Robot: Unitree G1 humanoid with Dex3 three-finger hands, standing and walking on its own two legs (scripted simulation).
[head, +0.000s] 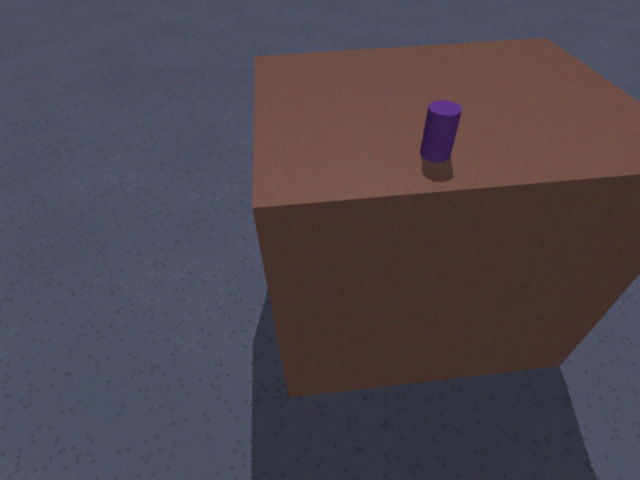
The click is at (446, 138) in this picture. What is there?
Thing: squat round
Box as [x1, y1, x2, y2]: [420, 100, 461, 161]
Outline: 454,102 438,100 431,102 428,106 420,154 427,160 443,161 446,160 450,155 461,111 461,107
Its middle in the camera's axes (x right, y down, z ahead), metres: +0.23 -0.22 +0.77
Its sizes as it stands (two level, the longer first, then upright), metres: 0.061 0.061 0.100
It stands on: a support 0.80 m high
